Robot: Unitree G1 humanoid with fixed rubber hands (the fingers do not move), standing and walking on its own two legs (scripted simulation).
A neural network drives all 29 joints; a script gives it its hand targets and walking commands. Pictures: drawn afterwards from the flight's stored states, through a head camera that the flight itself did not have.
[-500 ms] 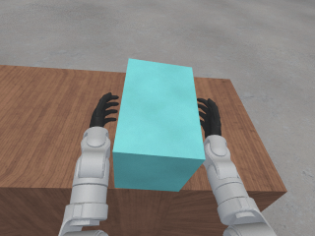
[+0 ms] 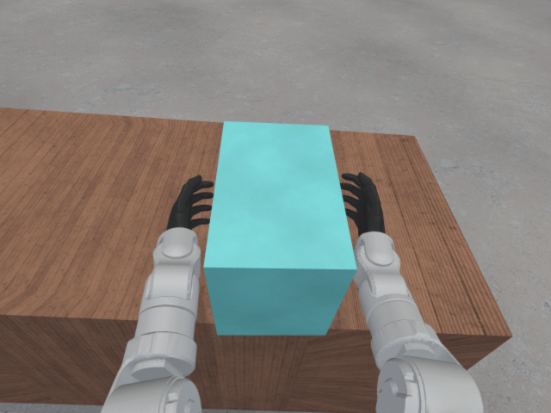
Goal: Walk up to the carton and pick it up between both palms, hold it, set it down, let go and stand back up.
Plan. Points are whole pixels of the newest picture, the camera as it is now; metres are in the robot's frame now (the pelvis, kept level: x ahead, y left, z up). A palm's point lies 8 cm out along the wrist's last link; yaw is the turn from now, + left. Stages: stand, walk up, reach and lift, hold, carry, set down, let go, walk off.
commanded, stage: set down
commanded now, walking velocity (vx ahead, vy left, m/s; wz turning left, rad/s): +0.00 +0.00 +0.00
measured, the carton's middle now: (274, 227) +0.43 +0.00 +0.03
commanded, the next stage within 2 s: none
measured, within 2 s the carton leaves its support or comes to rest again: rests again in 1.52 s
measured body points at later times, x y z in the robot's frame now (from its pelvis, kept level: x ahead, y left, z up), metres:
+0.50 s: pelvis +0.03 -0.01 +0.00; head +0.06 +0.00 +0.45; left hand +0.41 +0.14 +0.05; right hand +0.43 -0.14 +0.07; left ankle +0.03 +0.13 -0.75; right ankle -0.01 -0.10 -0.75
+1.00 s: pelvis +0.01 -0.01 +0.00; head +0.06 +0.00 +0.45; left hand +0.42 +0.13 +0.05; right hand +0.43 -0.16 +0.07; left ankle +0.03 +0.13 -0.75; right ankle -0.01 -0.09 -0.75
